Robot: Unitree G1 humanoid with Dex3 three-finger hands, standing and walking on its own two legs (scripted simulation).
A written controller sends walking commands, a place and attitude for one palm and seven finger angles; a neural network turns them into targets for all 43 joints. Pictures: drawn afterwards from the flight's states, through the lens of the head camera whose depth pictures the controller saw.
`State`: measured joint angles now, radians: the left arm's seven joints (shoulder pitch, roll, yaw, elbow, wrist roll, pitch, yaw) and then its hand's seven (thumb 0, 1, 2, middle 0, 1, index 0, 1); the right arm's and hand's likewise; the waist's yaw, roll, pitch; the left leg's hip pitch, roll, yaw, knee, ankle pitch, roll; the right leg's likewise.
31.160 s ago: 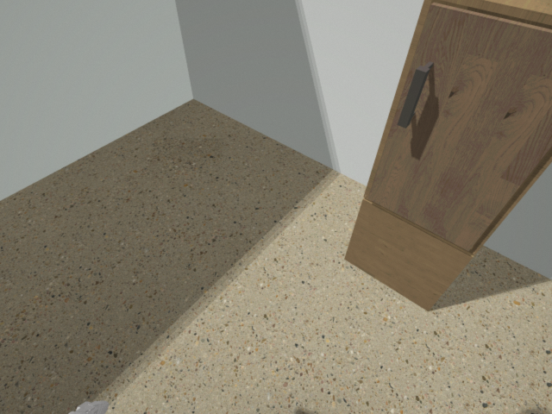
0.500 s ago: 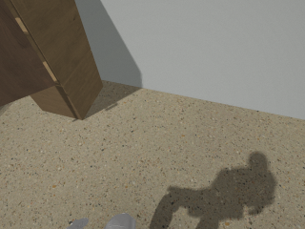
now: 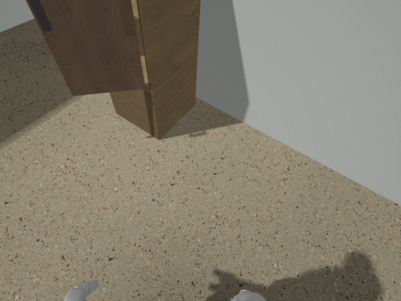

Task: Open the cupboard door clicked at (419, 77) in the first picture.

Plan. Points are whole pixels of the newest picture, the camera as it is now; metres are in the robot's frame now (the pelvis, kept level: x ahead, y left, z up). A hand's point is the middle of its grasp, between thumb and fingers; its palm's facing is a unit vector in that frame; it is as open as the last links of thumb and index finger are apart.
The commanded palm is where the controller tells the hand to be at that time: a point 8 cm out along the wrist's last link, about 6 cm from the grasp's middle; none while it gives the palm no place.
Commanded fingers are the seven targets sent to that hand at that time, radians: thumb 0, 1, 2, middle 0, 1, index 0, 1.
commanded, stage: turn to face it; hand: left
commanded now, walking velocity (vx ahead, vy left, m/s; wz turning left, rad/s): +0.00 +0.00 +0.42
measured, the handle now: (38, 5) +0.93 +0.59 +0.06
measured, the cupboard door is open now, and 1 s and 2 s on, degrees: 48 48 48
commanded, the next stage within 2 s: take the last steps up to it in 0.30 s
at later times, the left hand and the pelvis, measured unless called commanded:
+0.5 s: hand out of the picture -0.01 +0.19 -0.20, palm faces +0.27 -0.94 -0.19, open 7.4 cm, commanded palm none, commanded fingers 0.00 0.90 0.90 -0.20 -0.30 -0.20 -0.30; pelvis +0.01 +0.00 -0.02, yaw +13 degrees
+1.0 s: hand (106, 286) +0.16 +0.22 -0.16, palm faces +0.28 -0.94 -0.19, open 7.4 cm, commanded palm none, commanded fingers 0.00 0.90 0.90 -0.20 -0.30 -0.20 -0.30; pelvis +0.11 +0.02 -0.01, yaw +17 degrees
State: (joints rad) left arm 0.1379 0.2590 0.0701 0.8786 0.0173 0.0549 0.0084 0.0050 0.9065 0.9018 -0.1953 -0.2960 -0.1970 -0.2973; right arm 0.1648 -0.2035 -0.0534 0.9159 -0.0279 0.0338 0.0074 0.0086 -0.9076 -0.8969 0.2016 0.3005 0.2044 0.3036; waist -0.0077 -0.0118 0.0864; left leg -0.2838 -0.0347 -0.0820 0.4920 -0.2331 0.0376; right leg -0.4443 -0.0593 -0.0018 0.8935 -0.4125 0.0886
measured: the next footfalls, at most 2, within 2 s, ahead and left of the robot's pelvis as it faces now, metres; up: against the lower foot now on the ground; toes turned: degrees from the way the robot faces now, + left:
right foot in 0.12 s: +0.04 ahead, -0.15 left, +0.00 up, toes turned +2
left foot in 0.46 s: +0.04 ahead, +0.10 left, +0.00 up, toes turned +15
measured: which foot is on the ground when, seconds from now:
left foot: down 0.00-0.12, up 0.14-0.44, down 0.46-0.94, up 0.96-1.00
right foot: up 0.00-0.10, down 0.12-0.48, up 0.50-0.92, down 0.94-1.00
